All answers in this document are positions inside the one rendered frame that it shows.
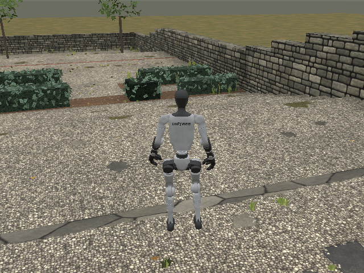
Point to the robot right forearm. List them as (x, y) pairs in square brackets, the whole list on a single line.
[(209, 151)]

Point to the right robot hand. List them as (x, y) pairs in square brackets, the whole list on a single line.
[(207, 161)]

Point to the robot left upper arm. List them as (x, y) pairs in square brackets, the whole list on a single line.
[(161, 128)]

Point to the left robot hand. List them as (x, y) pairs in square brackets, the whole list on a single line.
[(157, 157)]

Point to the robot left forearm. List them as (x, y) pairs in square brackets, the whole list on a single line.
[(154, 149)]

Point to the robot head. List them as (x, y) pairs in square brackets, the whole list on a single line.
[(181, 98)]

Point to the robot right thigh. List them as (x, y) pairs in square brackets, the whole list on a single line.
[(195, 169)]

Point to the robot right upper arm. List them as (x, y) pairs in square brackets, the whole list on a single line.
[(202, 129)]

